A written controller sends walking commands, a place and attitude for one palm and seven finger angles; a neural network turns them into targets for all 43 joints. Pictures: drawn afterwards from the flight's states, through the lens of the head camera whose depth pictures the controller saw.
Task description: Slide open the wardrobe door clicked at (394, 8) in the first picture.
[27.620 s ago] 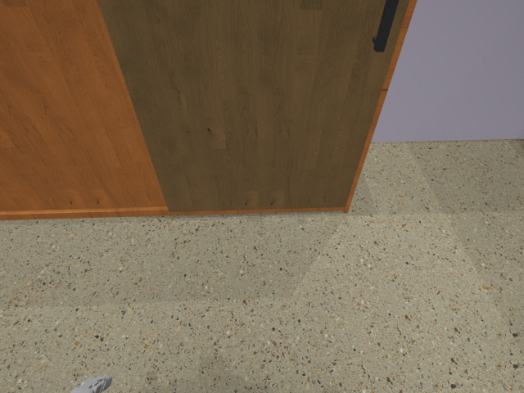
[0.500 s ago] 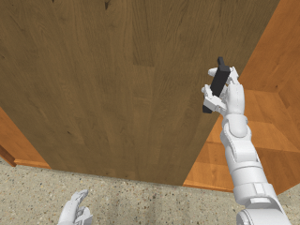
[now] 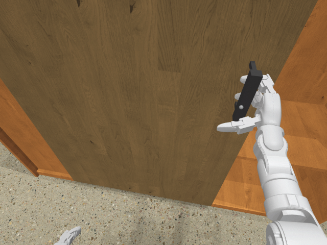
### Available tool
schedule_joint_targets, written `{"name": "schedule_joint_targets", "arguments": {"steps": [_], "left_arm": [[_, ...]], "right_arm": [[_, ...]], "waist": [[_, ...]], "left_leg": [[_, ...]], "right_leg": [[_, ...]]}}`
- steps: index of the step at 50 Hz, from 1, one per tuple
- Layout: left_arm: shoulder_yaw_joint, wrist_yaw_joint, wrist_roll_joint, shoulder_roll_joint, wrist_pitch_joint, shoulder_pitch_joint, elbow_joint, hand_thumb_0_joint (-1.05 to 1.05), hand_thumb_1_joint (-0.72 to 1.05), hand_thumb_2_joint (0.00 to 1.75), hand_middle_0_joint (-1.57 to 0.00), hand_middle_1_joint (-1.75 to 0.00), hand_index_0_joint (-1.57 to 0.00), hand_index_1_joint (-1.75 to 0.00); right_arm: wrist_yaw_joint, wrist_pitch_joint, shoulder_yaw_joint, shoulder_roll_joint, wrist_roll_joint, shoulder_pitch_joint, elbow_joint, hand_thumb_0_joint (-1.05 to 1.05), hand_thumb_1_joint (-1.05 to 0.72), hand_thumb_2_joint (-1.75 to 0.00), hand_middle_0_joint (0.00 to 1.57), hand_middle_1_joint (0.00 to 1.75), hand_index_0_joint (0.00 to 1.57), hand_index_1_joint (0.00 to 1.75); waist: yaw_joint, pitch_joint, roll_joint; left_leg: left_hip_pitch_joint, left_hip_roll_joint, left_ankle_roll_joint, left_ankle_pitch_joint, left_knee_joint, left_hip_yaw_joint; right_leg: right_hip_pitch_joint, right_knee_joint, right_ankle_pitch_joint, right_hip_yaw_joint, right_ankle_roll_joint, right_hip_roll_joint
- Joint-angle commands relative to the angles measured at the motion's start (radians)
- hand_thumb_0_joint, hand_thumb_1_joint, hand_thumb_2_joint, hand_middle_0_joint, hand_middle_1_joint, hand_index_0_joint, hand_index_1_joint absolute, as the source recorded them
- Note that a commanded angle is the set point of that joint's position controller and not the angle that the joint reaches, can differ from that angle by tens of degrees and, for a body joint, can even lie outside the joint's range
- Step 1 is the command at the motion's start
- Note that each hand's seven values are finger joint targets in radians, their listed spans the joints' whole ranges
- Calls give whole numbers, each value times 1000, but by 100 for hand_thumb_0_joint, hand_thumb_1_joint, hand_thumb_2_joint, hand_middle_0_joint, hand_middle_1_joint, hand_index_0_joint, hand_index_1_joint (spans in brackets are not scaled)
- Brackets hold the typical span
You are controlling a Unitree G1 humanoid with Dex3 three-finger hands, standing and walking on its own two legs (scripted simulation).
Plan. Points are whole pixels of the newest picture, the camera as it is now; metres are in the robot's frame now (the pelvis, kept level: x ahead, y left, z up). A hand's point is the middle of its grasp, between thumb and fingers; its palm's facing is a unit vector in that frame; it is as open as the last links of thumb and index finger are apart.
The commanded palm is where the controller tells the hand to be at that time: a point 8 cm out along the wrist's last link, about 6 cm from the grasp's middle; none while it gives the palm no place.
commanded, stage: loosen the grip on the handle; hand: right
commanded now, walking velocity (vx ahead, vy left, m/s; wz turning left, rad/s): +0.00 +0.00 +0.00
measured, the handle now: (244, 93) +0.46 -0.16 +0.16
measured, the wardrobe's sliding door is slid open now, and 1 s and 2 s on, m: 0.56 0.56 0.56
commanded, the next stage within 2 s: slip the hand off the handle in 0.12 s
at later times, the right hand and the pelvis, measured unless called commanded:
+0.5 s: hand (256, 112) +0.41 -0.18 +0.14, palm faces +0.14 +0.98 -0.10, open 14.7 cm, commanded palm +0.38 -0.23 +0.14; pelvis +0.02 -0.02 +0.00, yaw -1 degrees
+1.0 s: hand (272, 123) +0.37 -0.21 +0.15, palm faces +0.12 +0.99 -0.10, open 14.7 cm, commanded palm +0.33 -0.25 +0.14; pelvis +0.02 -0.02 +0.00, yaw +0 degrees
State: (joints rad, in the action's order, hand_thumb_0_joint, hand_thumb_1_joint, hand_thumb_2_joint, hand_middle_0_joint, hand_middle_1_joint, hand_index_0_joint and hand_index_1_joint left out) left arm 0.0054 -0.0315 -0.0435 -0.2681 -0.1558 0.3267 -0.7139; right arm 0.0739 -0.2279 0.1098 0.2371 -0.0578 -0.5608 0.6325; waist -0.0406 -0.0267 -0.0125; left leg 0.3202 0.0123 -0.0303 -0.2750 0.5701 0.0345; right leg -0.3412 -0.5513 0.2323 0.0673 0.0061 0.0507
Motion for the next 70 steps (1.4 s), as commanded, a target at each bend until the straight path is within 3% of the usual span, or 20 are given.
{"name": "schedule_joint_targets", "arguments": {"steps": [1, 3, 6, 8, 10, 11, 12, 14, 16, 19, 25, 37, 40, 46, 49, 52, 54, 57, 59, 70], "left_arm": [[36, -5, 11, -113, -56, -97, 153, 0, 90, 90, -20, -30, -20, -30], [41, 1, 16, -107, -61, -85, 150, 0, 90, 90, -20, -30, -20, -30], [46, 10, 23, -107, -60, -67, 145, 0, 90, 90, -20, -30, -20, -30], [48, 16, 23, -103, -57, -72, 152, 0, 90, 90, -20, -30, -20, -30], [47, 20, 26, -103, -49, -69, 151, 0, 90, 90, -20, -30, -20, -30], [43, 15, 27, -109, -35, -45, 127, 0, 90, 90, -20, -30, -20, -30], [38, 15, 28, -113, -24, -48, 135, 0, 90, 90, -20, -30, -20, -30], [37, 7, 29, -111, -9, -73, 154, 0, 90, 90, -20, -30, -20, -30], [37, 8, 28, -92, -11, -82, 167, 0, 90, 90, -20, -30, -20, -30], [36, 3, 27, -100, -10, -83, 164, 0, 90, 90, -20, -30, -20, -30], [28, -8, 13, -106, 6, -87, 157, 0, 90, 90, -20, -30, -20, -30], [33, -11, 10, -116, 9, -82, 175, 0, 90, 90, -20, -30, -20, -30], [30, -19, 8, -126, 17, -77, 170, 0, 90, 90, -20, -30, -20, -30], [35, -6, 6, -114, -4, -102, 210, 0, 90, 90, -20, -30, -20, -30], [32, -6, 8, -119, -11, -117, 219, 0, 90, 90, -20, -30, -20, -30], [25, -7, 4, -108, -20, -144, 230, 0, 90, 90, -20, -30, -20, -30], [23, -15, 7, -113, -21, -151, 226, 0, 90, 90, -20, -30, -20, -30], [14, -18, 7, -98, -34, -180, 237, 0, 90, 90, -20, -30, -20, -30], [9, -22, 8, -96, -40, -183, 230, 0, 90, 90, -20, -30, -20, -30], [-6, -29, 6, -82, -70, -218, 248, 0, 90, 90, -20, -30, -20, -30]], "right_arm": [[2, -76, 45, 148, -16, -422, -252, 0, 55, -20, 26, 117, 26, 117], [3, -92, 20, 105, -16, -412, -327, 0, 55, -20, 25, 115, 25, 115], [12, -93, 16, 89, -8, -363, -366, 0, 55, -20, 25, 115, 25, 115], [17, -82, 0, 67, -2, -326, -413, 0, 55, -20, 25, 115, 25, 115], [26, -62, 5, 70, 5, -305, -432, 0, 55, -20, 25, 115, 25, 115], [33, -37, 32, 84, 12, -257, -258, 0, 55, -20, 25, 115, 25, 115], [32, -32, 41, 96, 8, -275, -270, 0, 55, -20, 25, 115, 25, 115], [33, -46, 80, 154, 18, -303, -318, 0, 55, -20, 25, 115, 25, 115], [23, -77, 63, 127, 11, -331, -408, 0, 55, -20, 25, 115, 25, 115], [-4, -100, 69, 142, -4, -311, -394, 0, 55, -20, 25, 115, 25, 115], [-53, -74, 47, 144, -16, -357, -306, 0, 55, -20, 25, 115, 25, 115], [-119, -108, 121, 223, -55, -301, -324, 0, 55, -20, 25, 115, 25, 115], [-127, -103, 162, 281, -61, -320, -288, 0, 55, -20, 25, 115, 25, 115], [-158, -108, 134, 211, -92, -113, -443, 0, 55, -20, 25, 115, 25, 115], [-150, -90, 140, 217, -96, -36, -499, 0, 55, -20, 25, 115, 25, 115], [-142, -66, 106, 176, -101, -5, -581, 0, 55, -20, 25, 115, 25, 115], [-130, -55, 135, 215, -96, 4, -604, 0, 55, -20, 25, 115, 25, 115], [-129, -52, 123, 193, -97, 48, -674, 0, 55, -20, 25, 115, 25, 115], [-133, -53, 91, 172, -98, 43, -697, 0, 55, -20, 25, 115, 25, 115], [-164, -5, 79, 149, -119, 231, -796, 0, 55, -20, 25, 115, 25, 115]], "waist": [[26, -259, -13], [29, -331, 26], [27, -348, 1], [32, -355, 38], [29, -342, 1], [6, -246, -70], [8, -225, -78], [25, -260, -37], [42, -351, 39], [27, -328, -15], [5, -267, 18], [33, -313, 52], [22, -270, -2], [66, -316, 53], [62, -271, 7], [59, -238, 31], [57, -214, -1], [70, -226, 53], [51, -205, 38], [74, -162, 42]], "left_leg": [[-38, -15, 13, 71, -132, -51], [-53, -8, 8, 186, -96, -33], [-53, -2, 10, 280, -66, -15], [-48, -3, 10, 312, -55, -11], [-49, -2, 13, 343, -51, -5], [-3, 0, 18, 308, -59, -1], [0, -5, 23, 282, -68, -3], [-28, -7, 16, 269, -62, -12], [-53, -7, 7, 310, -42, -15], [-38, 1, 10, 317, -36, -9], [15, -3, 11, 232, -54, -8], [-3, 3, 6, 234, -36, -9], [6, 4, 11, 195, -50, -12], [-33, 8, 5, 230, -33, -4], [-23, 10, 10, 211, -41, 0], [-5, 7, 13, 170, -51, 0], [-5, 8, 15, 138, -64, -3], [-16, 4, 12, 121, -65, -8], [2, 7, 14, 103, -71, -5], [-11, 0, 15, 77, -90, -3]], "right_leg": [[125, 61, -42, -13, -47, -48], [183, 47, -139, -18, -42, -45], [210, 34, -238, -31, -39, -33], [228, 27, -285, -30, -34, -31], [227, 22, -325, -37, -35, -25], [166, 19, -266, -38, -33, -26], [131, 23, -217, -33, -33, -31], [139, 23, -205, -32, -37, -36], [198, 11, -266, -32, -33, -35], [193, 0, -285, -44, -34, -26], [161, 3, -179, -51, -34, -35], [153, -7, -187, -52, -35, -40], [111, -1, -134, -55, -41, -38], [145, 0, -186, -49, -36, -37], [127, 6, -166, -49, -41, -33], [131, 16, -122, -47, -38, -35], [118, 21, -94, -50, -41, -33], [132, 24, -78, -46, -38, -40], [140, 22, -64, -52, -41, -38], [138, 32, -35, -59, -38, -44]]}}
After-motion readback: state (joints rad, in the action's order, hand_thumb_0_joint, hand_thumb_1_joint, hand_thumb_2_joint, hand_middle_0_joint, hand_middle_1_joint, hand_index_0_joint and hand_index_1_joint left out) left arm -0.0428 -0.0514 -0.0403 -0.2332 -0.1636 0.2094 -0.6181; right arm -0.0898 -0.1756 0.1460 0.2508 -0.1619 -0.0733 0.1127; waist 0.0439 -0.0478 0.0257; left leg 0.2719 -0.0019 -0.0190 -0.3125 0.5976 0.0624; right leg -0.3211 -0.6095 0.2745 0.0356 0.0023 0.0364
